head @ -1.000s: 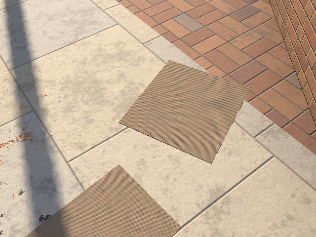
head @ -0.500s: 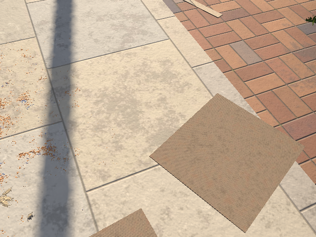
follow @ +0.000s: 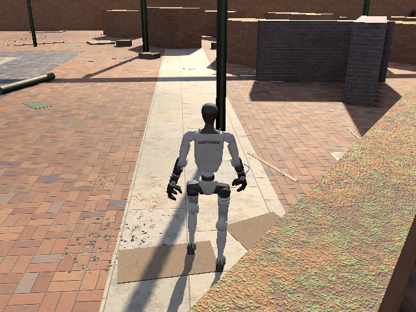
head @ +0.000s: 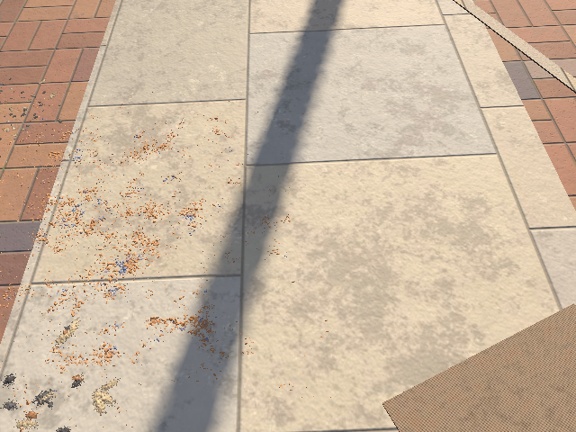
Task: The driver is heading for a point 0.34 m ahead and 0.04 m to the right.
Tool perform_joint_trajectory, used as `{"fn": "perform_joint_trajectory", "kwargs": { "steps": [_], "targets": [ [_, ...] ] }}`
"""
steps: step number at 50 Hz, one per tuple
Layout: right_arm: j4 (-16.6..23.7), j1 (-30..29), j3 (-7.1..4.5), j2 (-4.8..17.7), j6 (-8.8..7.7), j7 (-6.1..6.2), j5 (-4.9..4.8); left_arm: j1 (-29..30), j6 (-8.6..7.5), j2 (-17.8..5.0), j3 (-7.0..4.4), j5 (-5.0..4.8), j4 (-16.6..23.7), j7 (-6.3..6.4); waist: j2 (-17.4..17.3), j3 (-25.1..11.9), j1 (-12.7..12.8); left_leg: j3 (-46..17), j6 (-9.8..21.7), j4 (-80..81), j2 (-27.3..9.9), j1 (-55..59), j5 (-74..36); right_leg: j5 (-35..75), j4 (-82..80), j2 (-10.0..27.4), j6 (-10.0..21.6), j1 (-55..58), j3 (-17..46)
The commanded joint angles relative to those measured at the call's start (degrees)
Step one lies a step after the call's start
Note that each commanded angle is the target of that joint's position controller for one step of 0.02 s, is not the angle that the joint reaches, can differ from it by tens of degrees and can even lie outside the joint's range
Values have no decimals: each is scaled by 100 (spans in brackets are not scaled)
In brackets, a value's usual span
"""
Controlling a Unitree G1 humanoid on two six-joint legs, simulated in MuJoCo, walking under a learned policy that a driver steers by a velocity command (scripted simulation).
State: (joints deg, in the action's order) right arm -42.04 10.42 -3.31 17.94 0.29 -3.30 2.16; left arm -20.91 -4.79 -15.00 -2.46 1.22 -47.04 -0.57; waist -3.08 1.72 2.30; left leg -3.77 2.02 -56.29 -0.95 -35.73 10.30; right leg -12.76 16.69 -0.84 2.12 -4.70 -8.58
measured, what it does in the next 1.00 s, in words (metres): walks ahead: left foot, then right foot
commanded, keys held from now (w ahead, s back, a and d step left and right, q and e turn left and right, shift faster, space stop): w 0.18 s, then no key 0.82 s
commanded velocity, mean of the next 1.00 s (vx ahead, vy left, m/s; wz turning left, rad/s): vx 0.21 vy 0.00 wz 0.09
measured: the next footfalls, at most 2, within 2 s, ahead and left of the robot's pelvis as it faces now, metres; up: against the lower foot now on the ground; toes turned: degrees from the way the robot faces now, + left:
left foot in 0.20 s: +0.26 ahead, +0.12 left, +0.00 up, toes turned +5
right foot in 0.64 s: +0.35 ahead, -0.06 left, +0.00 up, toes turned +1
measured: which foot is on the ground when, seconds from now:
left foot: up 0.00-0.18, down 0.20-1.00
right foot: down 0.00-0.22, up 0.24-0.62, down 0.64-1.00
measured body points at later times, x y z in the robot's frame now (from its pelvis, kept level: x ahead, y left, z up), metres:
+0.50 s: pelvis +0.22 +0.05 +0.00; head +0.25 +0.07 +0.45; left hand +0.29 +0.30 -0.14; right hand +0.28 -0.20 -0.13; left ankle +0.22 +0.11 -0.75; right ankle +0.29 -0.09 -0.70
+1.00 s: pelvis +0.28 +0.02 +0.00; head +0.29 +0.02 +0.45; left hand +0.31 +0.26 -0.15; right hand +0.29 -0.22 -0.16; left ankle +0.22 +0.11 -0.75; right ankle +0.31 -0.06 -0.75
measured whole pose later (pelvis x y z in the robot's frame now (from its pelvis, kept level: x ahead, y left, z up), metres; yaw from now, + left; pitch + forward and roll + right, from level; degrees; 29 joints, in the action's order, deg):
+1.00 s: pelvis +0.28 +0.02 +0.00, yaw +3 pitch -2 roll +0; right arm -64.5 15.8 0.0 10.6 0.0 2.8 0.6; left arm -13.3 -0.3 -10.4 -0.2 0.3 -60.4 2.2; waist -0.2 2.2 0.2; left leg 2.6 1.8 -20.4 1.4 -2.0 16.6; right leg -10.6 23.5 -1.6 2.9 -11.1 -3.2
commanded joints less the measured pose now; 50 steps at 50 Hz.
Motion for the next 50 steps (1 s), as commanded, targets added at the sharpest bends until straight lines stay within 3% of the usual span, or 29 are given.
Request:
{"fn": "perform_joint_trajectory", "kwargs": {
  "steps": [1, 6, 8, 9, 10, 11, 12, 13, 14, 15, 16, 18, 21, 23, 27, 30, 31, 32, 33, 34, 35, 36, 38, 39, 42, 50],
  "targets": [
    [401, -363, 82, 8, -98, -64, 6, 158, -108, -647, -121, -25, 217, -36, 798, 183, -117, 171, -45, 1014, -44, 75, -614, 1663, -852, 1301, 696, -216, 594],
    [565, -1030, 151, 48, -138, -66, 45, -376, -3, -901, -159, -56, -173, -11, 821, 292, 38, 710, 203, 2164, 13, 625, -214, 2378, -624, 1569, 664, 280, 473],
    [488, -750, 126, 112, -208, 13, 86, -457, 67, -967, -159, -48, -309, 20, 869, 66, -139, 887, 419, 2483, 232, 1205, 148, 3857, 106, 1602, 584, 601, 375],
    [250, -72, 83, 159, -279, 64, 121, -432, 105, -972, -141, -71, -361, 32, 763, -319, -488, 963, 556, 2898, 416, 2071, -1, 4434, 992, 1449, 483, 552, 168],
    [-83, 841, -3, 360, -346, 136, 210, -455, 109, -834, -81, -94, -330, 46, 574, -897, -823, 647, 715, 2991, 193, 3393, -223, 3900, 2148, 1217, 325, -46, 30],
    [-163, 1589, -137, 919, -370, 247, 304, -541, 78, -349, 65, -231, 23, 7, -454, -1792, -1006, -1469, 1223, 3064, -1538, 5192, -596, 1449, 4141, 675, 30, -1751, -187],
    [-219, 1600, -226, 1168, -302, 311, -7, -707, 121, -498, -15, -193, 9, 42, -960, -2232, -839, -3160, 1803, 3524, -2492, 5410, -2885, -1882, 5577, -129, -91, -2609, 325],
    [-223, 1252, -192, 974, -310, 335, -183, -320, 187, -735, -97, -124, 4, 98, -214, -1635, -729, -2043, 1718, 3266, -2154, 4954, -4293, -1678, 5772, 178, -49, -2842, 995],
    [-254, 936, -79, 584, -360, 349, -186, -139, 170, -486, -21, -152, 17, 90, -132, -1021, -554, -1283, 1562, 3334, -1901, 4304, -4842, -1498, 5524, 304, -32, -2878, 1068],
    [-276, 633, 19, 256, -377, 346, -174, -151, 199, -404, -13, -134, -65, 90, 19, -595, -329, -848, 1243, 3561, -1588, 3742, -4553, -1321, 5048, 479, -32, -2753, 1036],
    [-301, 422, 87, 69, -389, 358, -198, -190, 273, -405, -26, -41, -111, 80, -74, -372, -153, -588, 1045, 3758, -1353, 3291, -4360, -1141, 4703, 546, -83, -2510, 1013],
    [-342, 297, 126, 36, -432, 363, -158, -419, 410, -293, -28, 32, -260, 33, -131, -461, 23, -220, 993, 3952, -1179, 2810, -4695, -784, 4479, 393, -184, -1920, 900],
    [-522, 272, 124, 145, -489, 361, -149, -317, 485, -132, -7, 26, -301, 12, -153, -487, 154, 194, 1013, 4049, -1016, 2548, -4756, -337, 3810, 338, -273, -1688, 794],
    [-655, 321, 153, 110, -471, 370, -141, 28, 503, -74, 29, 32, -271, 50, -282, -384, 53, 366, 923, 4024, -876, 2473, -4499, -34, 3093, 335, -267, -1575, 705],
    [-954, 632, 155, 129, -397, 387, -115, 424, 512, -108, 58, -10, -297, 163, -295, -385, -178, 204, 923, 3873, -998, 2621, -3968, 171, 2288, 277, -161, -1276, 651],
    [-1077, 496, 174, 96, -311, 438, -153, 363, 455, -66, 79, 9, -427, 220, -105, -224, -76, -32, 807, 3604, -1026, 2495, -2816, 318, 1267, 236, -3, -733, 643],
    [-1127, 513, 187, 54, -290, 461, -167, 288, 403, -123, 84, 35, -486, 237, 119, -201, -11, -67, 593, 3463, -874, 2336, -1973, 1044, 602, 376, 42, -285, 827],
    [-1142, 712, 220, -59, -287, 483, -125, 130, 339, -459, 22, 64, -558, 270, 507, -336, -120, 7, 370, 3211, -597, 2134, -982, 2259, 523, 951, 99, 222, 1390],
    [-1283, 1336, 226, -234, -262, 490, -131, 212, 312, -733, -1, 31, -557, 271, 1089, -336, -525, 228, 246, 3146, -116, 2035, 462, 3615, 685, 1549, 456, 306, 1908],
    [-1552, 1543, 257, -315, -152, 538, -166, 420, 348, -528, 35, -73, -578, 247, 1269, -373, -431, 374, 168, 3231, 45, 2484, 933, 3197, 555, 1714, 825, -237, 2122],
    [-1603, 1372, 241, -203, -92, 565, -147, 656, 365, -296, 97, -58, -560, 216, 1134, -134, -453, 295, 132, 3431, 18, 2745, 716, 2533, 388, 1482, 686, -629, 2073],
    [-1618, 1155, 211, -115, -73, 560, -135, 811, 379, -210, 122, -54, -553, 202, 1023, -36, -415, 230, 116, 3599, -41, 2907, 378, 2040, 346, 1188, 465, -780, 1839],
    [-1678, 935, 179, -29, -67, 533, -152, 668, 379, -201, 123, -89, -698, 246, 804, -28, -299, 98, 146, 3733, -229, 3005, -207, 1791, 397, 835, 235, -655, 1490],
    [-1746, 932, 207, -125, -78, 534, -157, 591, 382, -211, 113, -118, -781, 262, 700, -55, -266, 78, 140, 3769, -285, 2984, -343, 1783, 421, 768, 195, -513, 1418],
    [-1936, 916, 242, -234, -93, 579, -164, 537, 390, -161, 112, -109, -937, 274, 417, -71, -221, 92, 91, 3856, -321, 2960, -412, 1936, 460, 775, 219, -276, 1400],
    [-2268, 913, 285, -340, -43, 630, -156, 521, 426, -64, 142, -83, -1299, 295, 307, 78, -214, 99, 88, 3898, -380, 3006, -382, 1679, 364, 715, 207, -361, 1367]
  ]
}}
